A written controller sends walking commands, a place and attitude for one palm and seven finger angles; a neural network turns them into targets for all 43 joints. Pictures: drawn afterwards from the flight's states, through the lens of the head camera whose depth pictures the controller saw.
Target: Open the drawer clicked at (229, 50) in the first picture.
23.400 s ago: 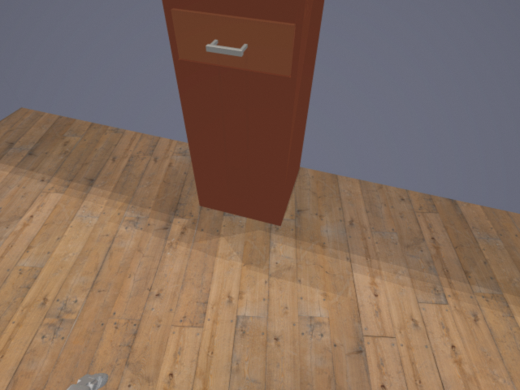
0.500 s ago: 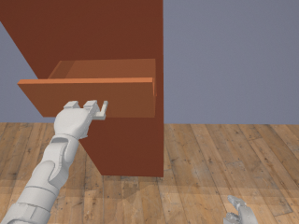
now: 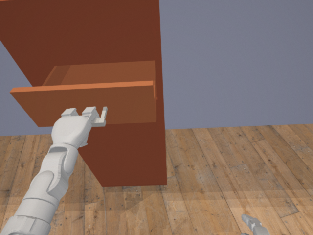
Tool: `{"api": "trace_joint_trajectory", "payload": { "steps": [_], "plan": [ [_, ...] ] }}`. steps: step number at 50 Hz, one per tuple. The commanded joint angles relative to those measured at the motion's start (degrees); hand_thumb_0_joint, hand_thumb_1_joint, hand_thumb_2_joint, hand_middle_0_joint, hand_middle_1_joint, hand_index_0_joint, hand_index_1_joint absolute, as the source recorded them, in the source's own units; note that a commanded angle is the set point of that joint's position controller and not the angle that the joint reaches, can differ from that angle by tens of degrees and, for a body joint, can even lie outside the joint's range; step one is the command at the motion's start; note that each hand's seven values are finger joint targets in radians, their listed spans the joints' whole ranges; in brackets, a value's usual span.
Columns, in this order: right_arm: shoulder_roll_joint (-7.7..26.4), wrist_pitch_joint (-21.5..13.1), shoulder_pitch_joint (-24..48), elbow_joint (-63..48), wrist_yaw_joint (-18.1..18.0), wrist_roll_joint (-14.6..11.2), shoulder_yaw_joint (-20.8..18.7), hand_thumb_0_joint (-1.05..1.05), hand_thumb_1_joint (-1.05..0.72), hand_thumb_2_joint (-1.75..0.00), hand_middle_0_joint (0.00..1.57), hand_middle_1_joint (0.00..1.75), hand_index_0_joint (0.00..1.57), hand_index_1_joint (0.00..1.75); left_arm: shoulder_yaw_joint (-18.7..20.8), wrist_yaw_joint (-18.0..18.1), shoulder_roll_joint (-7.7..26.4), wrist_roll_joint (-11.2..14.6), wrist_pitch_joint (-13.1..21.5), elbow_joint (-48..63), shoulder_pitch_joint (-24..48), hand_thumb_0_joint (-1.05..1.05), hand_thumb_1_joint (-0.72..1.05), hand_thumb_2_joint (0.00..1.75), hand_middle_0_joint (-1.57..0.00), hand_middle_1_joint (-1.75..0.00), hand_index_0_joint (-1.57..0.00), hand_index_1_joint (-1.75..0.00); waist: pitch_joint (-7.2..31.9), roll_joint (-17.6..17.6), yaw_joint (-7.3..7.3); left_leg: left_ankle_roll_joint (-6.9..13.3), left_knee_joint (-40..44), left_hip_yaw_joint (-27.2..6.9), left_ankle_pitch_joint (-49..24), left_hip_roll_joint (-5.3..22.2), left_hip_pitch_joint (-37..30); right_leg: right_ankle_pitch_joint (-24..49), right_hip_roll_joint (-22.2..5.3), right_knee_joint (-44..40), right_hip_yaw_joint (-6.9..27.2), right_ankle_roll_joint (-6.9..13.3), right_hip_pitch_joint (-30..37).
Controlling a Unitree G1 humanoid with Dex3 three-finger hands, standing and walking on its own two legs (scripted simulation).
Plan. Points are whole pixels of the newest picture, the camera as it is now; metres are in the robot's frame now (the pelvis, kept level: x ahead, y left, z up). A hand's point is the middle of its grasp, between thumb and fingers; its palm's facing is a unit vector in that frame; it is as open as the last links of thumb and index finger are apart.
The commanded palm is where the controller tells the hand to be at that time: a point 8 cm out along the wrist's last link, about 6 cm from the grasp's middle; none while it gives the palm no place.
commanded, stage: pull the drawer open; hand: left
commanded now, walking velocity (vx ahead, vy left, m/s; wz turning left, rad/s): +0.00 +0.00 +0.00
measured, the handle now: (86, 117) +0.40 +0.23 +0.09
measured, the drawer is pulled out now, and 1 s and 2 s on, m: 0.11 0.22 0.30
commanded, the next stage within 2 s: open the thumb to release the handle in 1.58 s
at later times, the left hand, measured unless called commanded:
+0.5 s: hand (76, 163) +0.27 +0.22 +0.07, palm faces +0.05 -0.09 -0.99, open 5.5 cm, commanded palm +0.25 +0.23 +0.12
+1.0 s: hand (70, 180) +0.23 +0.22 +0.07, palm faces +0.01 -0.12 -0.99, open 5.8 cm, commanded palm +0.18 +0.23 +0.12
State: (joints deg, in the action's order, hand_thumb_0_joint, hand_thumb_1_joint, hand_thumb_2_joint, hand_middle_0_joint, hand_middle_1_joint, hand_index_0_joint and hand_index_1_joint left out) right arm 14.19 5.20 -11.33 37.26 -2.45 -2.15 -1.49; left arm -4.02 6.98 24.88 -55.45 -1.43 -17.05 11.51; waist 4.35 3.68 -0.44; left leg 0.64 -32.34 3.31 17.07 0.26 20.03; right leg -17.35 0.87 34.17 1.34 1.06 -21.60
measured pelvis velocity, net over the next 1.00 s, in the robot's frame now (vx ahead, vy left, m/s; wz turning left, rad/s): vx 0.01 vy -0.01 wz -0.02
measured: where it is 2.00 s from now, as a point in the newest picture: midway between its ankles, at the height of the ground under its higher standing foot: outside the picture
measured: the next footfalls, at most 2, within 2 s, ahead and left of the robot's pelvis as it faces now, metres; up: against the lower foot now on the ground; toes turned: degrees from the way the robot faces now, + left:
none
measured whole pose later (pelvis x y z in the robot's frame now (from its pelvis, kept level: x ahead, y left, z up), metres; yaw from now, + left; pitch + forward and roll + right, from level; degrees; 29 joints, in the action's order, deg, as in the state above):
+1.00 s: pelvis +0.01 -0.01 +0.00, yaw -1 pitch +4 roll +1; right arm 16.3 5.1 -7.7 33.9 -0.2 -0.7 -1.1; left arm 1.4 8.8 26.4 -51.7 -1.1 16.5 -25.0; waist 3.3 3.8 -1.4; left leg -0.5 -32.7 3.7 18.8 1.5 17.3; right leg -19.1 2.1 35.0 1.8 2.0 -19.4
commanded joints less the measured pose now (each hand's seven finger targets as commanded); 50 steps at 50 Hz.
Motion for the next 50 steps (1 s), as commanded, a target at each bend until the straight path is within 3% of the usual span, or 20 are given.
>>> {"api": "trace_joint_trajectory", "payload": {
  "steps": [1, 6, 10, 12, 14, 15, 17, 18, 21, 24, 25, 26, 33, 35, 36, 40, 41, 45, 49, 50],
  "plan": [
    [6.1, -3.4, 10.4, -11.7, 0.5, 0.3, -1.6, 0.0, -0.9, -0.9, 0.2, 0.3, 0.2, 0.3, 9.1, 2.1, 12.0, 2.2, 0.0, 19.6, -3.6, 0.0, 0.9, 0.9, -0.4, -1.35, -0.4, -1.35, 14.2, -3.9, -5.95, 1.2, 3.2, -0.9, -18.9, -1.8, -3.7, 19.9, 0.2, -3.4, -1.1, 0.5, 12.7],
    [5.7, -3.8, 11.4, -13.0, 2.4, 0.7, -1.4, 0.0, -0.9, -0.9, 0.2, 0.3, 0.2, 0.3, 8.0, 3.0, 8.9, 2.2, -1.8, 32.8, -15.5, 0.0, 0.9, 0.9, -0.4, -1.35, -0.4, -1.35, 13.5, -1.0, -5.98, 0.8, 2.4, -1.2, -28.1, -0.7, -7.0, 23.2, 0.5, -2.8, -2.2, 0.5, 11.1],
    [5.7, -3.7, 11.6, -12.9, 3.5, 1.0, -1.4, 0.0, -0.9, -0.9, 0.2, 0.3, 0.2, 0.3, 8.9, 4.2, 8.8, 1.6, -3.4, 40.1, -22.1, 0.0, 0.9, 0.9, -0.4, -1.35, -0.4, -1.35, 13.6, -1.2, -5.66, 0.4, 1.5, -1.5, -32.2, -0.1, -9.0, 24.5, 0.9, -2.7, -2.5, 0.5, 10.6],
    [5.2, -3.6, 11.9, -13.1, 4.1, 1.1, -1.1, 0.0, -0.9, -0.9, 0.2, 0.3, 0.2, 0.3, 7.2, 4.7, 6.5, 1.2, -4.0, 43.1, -25.8, 0.0, 0.9, 0.9, -0.4, -1.35, -0.4, -1.35, 13.1, -1.4, -5.41, 0.4, 1.0, -1.8, -33.3, 0.0, -9.6, 24.7, 1.0, -2.2, -2.9, 0.3, 9.4],
    [5.9, -3.0, 11.4, -10.5, 2.9, 1.5, -0.9, 0.0, -0.9, -0.9, 0.2, 0.3, 0.2, 0.3, 7.2, 6.0, 9.8, -0.8, -4.5, 38.2, -5.8, 0.0, 0.9, 0.9, -0.4, -1.35, -0.4, -1.35, 10.0, -1.5, -1.87, 0.3, 0.3, -2.4, -28.4, -0.3, -9.1, 21.6, 1.3, -2.4, -2.9, 0.4, 4.9],
    [5.6, -3.1, 11.5, -10.3, 2.4, 1.5, -1.0, 0.0, -0.9, -0.9, 0.2, 0.3, 0.2, 0.3, 7.8, 6.5, 10.1, -1.1, -4.6, 37.4, -5.8, 0.0, 0.9, 0.9, -0.4, -1.35, -0.4, -1.35, 8.3, -1.2, -2.01, 0.2, 0.4, -2.3, -26.0, -0.3, -8.9, 19.6, 1.6, -3.0, -2.8, 0.6, 4.3],
    [4.8, -3.0, 11.6, -10.0, 2.2, 1.6, -0.8, 0.0, -0.9, -0.9, 0.2, 0.3, 0.2, 0.3, 6.5, 6.6, 8.2, -2.0, -5.2, 34.6, -11.9, 0.0, 0.9, 0.9, -0.4, -1.35, -0.4, -1.35, 9.5, -1.1, -3.43, 0.2, 0.6, -2.2, -25.4, -0.8, -9.5, 18.9, 1.6, -3.0, -3.2, 0.7, 5.1],
    [4.9, -3.0, 11.8, -10.2, 2.2, 1.8, -0.7, 0.0, -0.9, -0.9, 0.2, 0.3, 0.2, 0.3, 5.3, 6.4, 7.5, -2.1, -5.2, 36.9, -10.6, 0.0, 0.9, 0.9, -0.4, -1.35, -0.4, -1.35, 12.8, -1.0, -3.7, 0.3, 0.1, -2.2, -27.2, -0.9, -10.8, 20.8, 1.3, -2.7, -3.0, 0.6, 6.1],
    [4.5, -2.6, 12.4, -9.6, 1.8, 1.8, -0.3, 0.0, -0.9, -0.9, 0.2, 0.3, 0.2, 0.3, 5.1, 5.6, 8.6, -1.7, -6.0, 36.0, -8.4, 0.0, 0.9, 0.9, -0.4, -1.35, -0.4, -1.35, 15.4, -1.0, -3.89, 0.1, -0.4, -2.2, -29.0, -1.2, -11.8, 23.6, 1.0, -2.5, -2.7, 0.5, 8.1],
    [4.2, -2.1, 13.4, -9.5, 1.3, 1.8, 0.2, 0.0, -0.9, -0.9, 0.2, 0.3, 0.2, 0.3, 4.4, 4.4, 8.2, -1.0, -6.1, 34.8, -7.5, 0.0, 0.9, 0.9, -0.4, -1.35, -0.4, -1.35, 13.7, -4.3, -3.81, 0.4, 0.3, -2.1, -27.2, -1.7, -10.5, 25.5, 0.9, -3.1, -2.6, 0.2, 9.2],
    [4.6, -2.0, 13.9, -9.5, 1.0, 1.7, 0.4, 0.0, -0.9, -0.9, 0.2, 0.3, 0.2, 0.3, 6.5, 3.9, 10.6, -0.6, -6.2, 33.6, -7.5, 0.0, 0.9, 0.9, -0.4, -1.35, -0.4, -1.35, 13.0, -4.2, -4.01, 0.4, 0.5, -2.0, -25.7, -1.8, -10.0, 25.4, 1.0, -3.5, -2.0, 0.4, 10.0],
    [4.1, -1.9, 14.3, -9.6, 0.9, 1.9, 0.8, 0.0, -0.9, -0.9, 0.2, 0.3, 0.2, 0.3, 5.3, 3.4, 9.4, -0.9, -6.1, 32.7, -6.9, 0.0, 0.9, 0.9, -0.4, -1.35, -0.4, -1.35, 12.4, -5.1, -4.08, 0.6, 0.7, -1.8, -24.4, -2.0, -9.2, 25.4, 0.6, -3.5, -2.1, 0.1, 10.0],
    [4.0, -1.8, 14.9, -9.2, -0.3, 2.0, 1.2, 0.0, -0.9, -0.9, 0.2, 0.3, 0.2, 0.3, 7.6, 1.1, 12.2, 0.3, -3.3, 28.6, -4.7, 0.0, 0.9, 0.9, -0.4, -1.35, -0.4, -1.35, 9.0, -4.3, -4.48, 0.9, 2.1, -1.2, -18.8, -2.8, -6.7, 23.6, 0.2, -5.4, -0.9, -0.2, 11.0],
    [4.4, -2.1, 14.8, -9.7, -0.2, 2.0, 0.9, 0.0, -0.9, -0.9, 0.2, 0.3, 0.2, 0.3, 11.7, 1.0, 15.4, 1.0, -2.1, 29.7, -10.2, 0.0, 0.9, 0.9, -0.4, -1.35, -0.4, -1.35, 10.7, -3.3, -5.93, 0.7, 2.4, -1.1, -18.8, -2.8, -6.7, 24.1, 0.0, -5.4, 0.0, 0.0, 13.6],
    [3.8, -2.5, 15.3, -10.6, 0.0, 2.2, 1.1, 0.0, -0.9, -0.9, 0.2, 0.3, 0.2, 0.3, 9.8, 0.8, 12.6, 1.2, -1.7, 30.8, -13.9, 0.0, 0.9, 0.9, -0.4, -1.35, -0.4, -1.35, 11.6, -2.7, -6.6, 0.8, 2.3, -1.1, -19.0, -2.9, -6.3, 25.6, -0.6, -4.7, -0.1, -0.3, 14.6],
    [4.5, -2.9, 15.6, -11.4, 0.6, 2.0, 0.5, 0.0, -0.9, -0.9, 0.2, 0.3, 0.2, 0.3, 14.9, 1.4, 15.3, 3.1, 0.3, 34.3, -24.0, 0.0, 0.9, 0.9, -0.4, -1.35, -0.4, -1.35, 11.0, -3.6, -7.54, 0.4, 2.5, -1.0, -17.5, -2.9, -4.6, 27.3, -0.8, -4.2, 1.0, -0.5, 16.1],
    [4.1, -3.0, 15.7, -11.9, 0.9, 2.0, 0.7, 0.0, -0.9, -0.9, 0.2, 0.3, 0.2, 0.3, 14.0, 1.7, 13.4, 3.2, 0.6, 36.2, -27.5, 0.0, 0.9, 0.9, -0.4, -1.35, -0.4, -1.35, 10.6, -3.5, -7.73, 0.5, 2.5, -0.9, -17.3, -2.9, -4.0, 26.7, -0.9, -3.8, 0.7, -0.5, 15.6],
    [5.1, -3.3, 15.7, -13.3, 1.9, 1.6, 0.0, 0.0, -0.9, -0.9, 0.2, 0.3, 0.2, 0.3, 16.4, 4.0, 13.2, 4.9, 0.8, 43.1, -38.5, 0.0, 0.9, 0.9, -0.4, -1.35, -0.4, -1.35, 10.0, -2.6, -7.91, 0.0, 1.7, -0.5, -17.3, -2.6, -3.1, 27.7, -0.7, -3.2, 1.0, -0.3, 14.6],
    [5.4, -3.6, 15.1, -14.3, 2.8, 1.7, -0.5, 0.0, -0.9, -0.9, 0.2, 0.3, 0.2, 0.3, 15.0, 6.8, 10.8, 4.1, 0.2, 49.1, -44.1, 0.0, 0.9, 0.9, -0.4, -1.35, -0.4, -1.35, 9.9, -0.9, -7.4, 0.3, 0.6, -0.4, -17.7, -1.9, -3.4, 23.8, -0.1, -2.5, 0.1, 0.0, 10.7],
    [5.7, -3.6, 15.0, -14.5, 2.9, 1.7, -0.8, 0.0, -0.9, -0.9, 0.2, 0.3, 0.2, 0.3, 16.4, 7.6, 12.0, 3.8, 0.2, 50.1, -45.0, 0.0, 0.9, 0.9, -0.4, -1.35, -0.4, -1.35, 9.9, -0.8, -7.44, 0.1, 0.4, -0.4, -18.0, -1.7, -3.3, 23.2, 0.0, -2.5, 0.5, 0.2, 10.3]
  ]
}}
